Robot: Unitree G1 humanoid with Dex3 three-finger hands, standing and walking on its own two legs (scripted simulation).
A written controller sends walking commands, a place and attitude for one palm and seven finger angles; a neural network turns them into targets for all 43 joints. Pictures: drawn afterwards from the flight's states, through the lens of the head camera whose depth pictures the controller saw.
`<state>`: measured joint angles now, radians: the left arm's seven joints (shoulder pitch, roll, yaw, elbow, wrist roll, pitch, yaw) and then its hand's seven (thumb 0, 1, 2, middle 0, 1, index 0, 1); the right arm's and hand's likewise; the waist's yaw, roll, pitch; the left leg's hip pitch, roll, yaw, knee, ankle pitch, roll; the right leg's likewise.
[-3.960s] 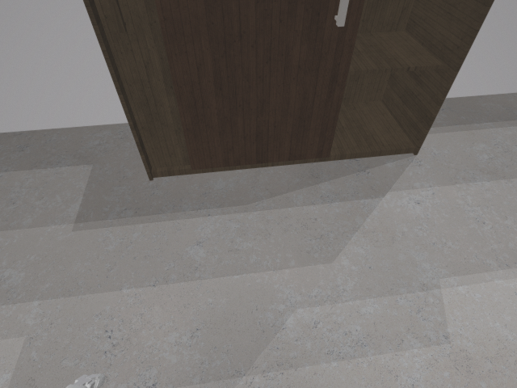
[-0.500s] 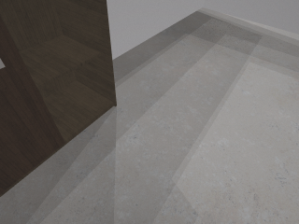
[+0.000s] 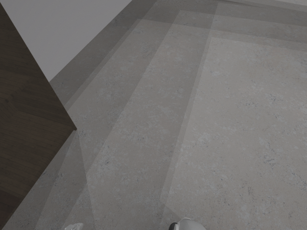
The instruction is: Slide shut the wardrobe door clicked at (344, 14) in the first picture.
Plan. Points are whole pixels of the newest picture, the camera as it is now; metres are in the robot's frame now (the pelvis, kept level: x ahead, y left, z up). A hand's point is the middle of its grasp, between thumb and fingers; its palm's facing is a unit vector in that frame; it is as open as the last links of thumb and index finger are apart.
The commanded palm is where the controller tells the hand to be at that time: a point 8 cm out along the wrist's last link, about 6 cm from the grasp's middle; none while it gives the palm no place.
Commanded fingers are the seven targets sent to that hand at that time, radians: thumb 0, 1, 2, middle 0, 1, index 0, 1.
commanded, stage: walk to a spot facing it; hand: left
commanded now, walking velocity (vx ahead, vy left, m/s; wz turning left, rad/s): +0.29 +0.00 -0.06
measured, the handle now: out of the picture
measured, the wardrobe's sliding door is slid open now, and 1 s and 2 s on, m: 0.54 0.54 0.54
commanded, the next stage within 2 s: turn to face it in 0.06 s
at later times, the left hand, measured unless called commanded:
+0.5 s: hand (94, 225) +0.16 +0.19 -0.17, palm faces +0.21 -0.97 -0.16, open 7.3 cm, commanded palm none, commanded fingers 0.00 0.90 0.90 -0.20 -0.30 -0.20 -0.30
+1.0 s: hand (97, 196) +0.23 +0.18 -0.11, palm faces +0.43 -0.85 -0.30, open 7.4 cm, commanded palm none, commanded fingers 0.00 0.90 0.90 -0.20 -0.30 -0.20 -0.30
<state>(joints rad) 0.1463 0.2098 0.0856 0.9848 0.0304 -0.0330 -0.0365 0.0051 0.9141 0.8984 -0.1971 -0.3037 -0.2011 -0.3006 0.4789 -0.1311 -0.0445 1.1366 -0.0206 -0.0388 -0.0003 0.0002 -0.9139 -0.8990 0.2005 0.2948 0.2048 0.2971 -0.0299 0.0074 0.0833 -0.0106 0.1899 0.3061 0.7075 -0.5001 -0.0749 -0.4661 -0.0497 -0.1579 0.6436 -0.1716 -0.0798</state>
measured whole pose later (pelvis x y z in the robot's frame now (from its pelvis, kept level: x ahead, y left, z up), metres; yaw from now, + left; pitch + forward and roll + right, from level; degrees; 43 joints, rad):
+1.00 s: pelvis +0.21 -0.05 +0.02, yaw +25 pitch -1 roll +1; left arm 0.17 0.18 0.05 0.86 0.02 0.02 0.02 0.00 0.90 0.90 -0.20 -0.30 -0.20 -0.30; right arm 0.21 -0.27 -0.11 0.92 -0.02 0.08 0.02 0.00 -0.91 -0.90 0.20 0.29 0.20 0.30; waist -0.03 0.06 0.05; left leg -0.53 -0.03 -0.03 1.03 -0.42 -0.04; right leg -0.26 -0.07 -0.10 0.58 -0.30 -0.01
